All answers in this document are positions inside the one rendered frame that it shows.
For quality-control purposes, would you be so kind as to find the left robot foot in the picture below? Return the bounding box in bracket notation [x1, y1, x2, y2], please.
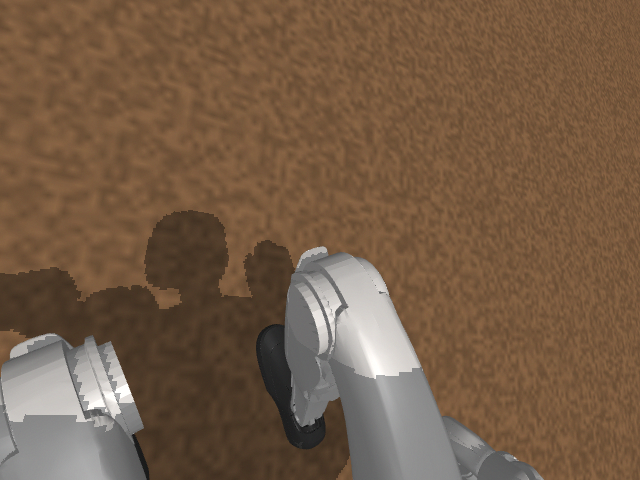
[132, 434, 149, 480]

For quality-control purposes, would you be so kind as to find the right robot arm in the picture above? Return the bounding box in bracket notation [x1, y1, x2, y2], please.
[477, 451, 544, 480]

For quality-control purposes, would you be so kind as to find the right robot hand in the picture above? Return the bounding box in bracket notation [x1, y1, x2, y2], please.
[442, 416, 496, 480]

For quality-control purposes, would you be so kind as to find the right robot foot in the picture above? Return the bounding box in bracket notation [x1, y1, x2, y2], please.
[256, 324, 326, 449]

